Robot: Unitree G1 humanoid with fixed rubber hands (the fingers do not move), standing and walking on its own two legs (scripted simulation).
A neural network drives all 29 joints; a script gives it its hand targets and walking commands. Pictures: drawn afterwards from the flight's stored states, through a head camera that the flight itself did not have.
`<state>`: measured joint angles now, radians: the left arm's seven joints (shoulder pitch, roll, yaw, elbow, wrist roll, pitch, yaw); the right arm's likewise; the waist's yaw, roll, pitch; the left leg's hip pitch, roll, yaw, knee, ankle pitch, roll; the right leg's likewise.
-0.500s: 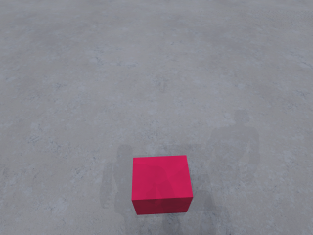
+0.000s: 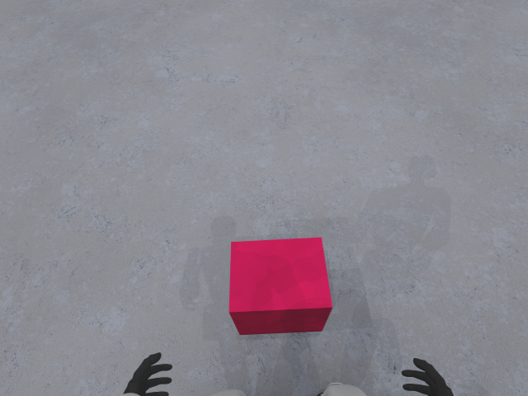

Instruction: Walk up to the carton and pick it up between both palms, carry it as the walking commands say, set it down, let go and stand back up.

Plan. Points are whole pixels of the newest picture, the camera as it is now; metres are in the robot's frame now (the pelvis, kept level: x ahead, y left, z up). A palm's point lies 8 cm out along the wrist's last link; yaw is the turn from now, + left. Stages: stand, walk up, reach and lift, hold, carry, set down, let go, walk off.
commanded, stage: reach and lift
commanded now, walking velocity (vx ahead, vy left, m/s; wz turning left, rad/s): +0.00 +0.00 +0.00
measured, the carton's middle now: (278, 288) +0.47 +0.01 -0.62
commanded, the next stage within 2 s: none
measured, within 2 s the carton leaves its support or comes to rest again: neither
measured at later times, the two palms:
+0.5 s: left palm (143, 344) +0.21 +0.25 -0.13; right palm (425, 349) +0.20 -0.25 -0.16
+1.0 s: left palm (158, 280) +0.34 +0.27 -0.17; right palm (380, 273) +0.36 -0.21 -0.19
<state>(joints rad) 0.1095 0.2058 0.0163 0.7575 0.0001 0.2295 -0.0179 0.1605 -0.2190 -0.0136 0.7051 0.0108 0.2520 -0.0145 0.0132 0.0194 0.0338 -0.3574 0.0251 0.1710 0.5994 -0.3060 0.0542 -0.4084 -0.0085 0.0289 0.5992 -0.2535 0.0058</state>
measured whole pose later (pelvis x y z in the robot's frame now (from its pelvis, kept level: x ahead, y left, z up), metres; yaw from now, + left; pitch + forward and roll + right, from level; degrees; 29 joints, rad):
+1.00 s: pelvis -0.05 -0.01 -0.08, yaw +3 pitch +34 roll +1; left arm -0.70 0.34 0.22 0.76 -0.03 0.19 -0.10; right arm -0.64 -0.22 -0.24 0.67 0.06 0.22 -0.05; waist 0.01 -0.02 -0.02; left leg -1.26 0.02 0.14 1.01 -0.33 0.06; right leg -1.30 -0.03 0.02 1.01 -0.30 0.01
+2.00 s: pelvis -0.08 -0.02 -0.23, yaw +8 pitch +52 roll +2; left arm -1.20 0.46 0.27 0.90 -0.04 0.19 -0.11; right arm -1.10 -0.31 -0.40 0.78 0.06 0.18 -0.04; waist -0.02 -0.02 -0.05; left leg -2.02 0.02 0.10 1.54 -0.43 0.06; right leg -2.05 -0.04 0.02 1.56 -0.42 0.00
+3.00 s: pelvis -0.12 -0.03 -0.38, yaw +9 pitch +34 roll +1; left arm -1.51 0.55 0.01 1.01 -0.22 0.17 0.04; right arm -1.44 -0.44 -0.19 1.00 0.28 0.12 -0.14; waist -0.06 -0.03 0.48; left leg -2.21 0.02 0.09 2.10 -0.49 0.07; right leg -2.22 -0.06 0.02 2.12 -0.51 -0.01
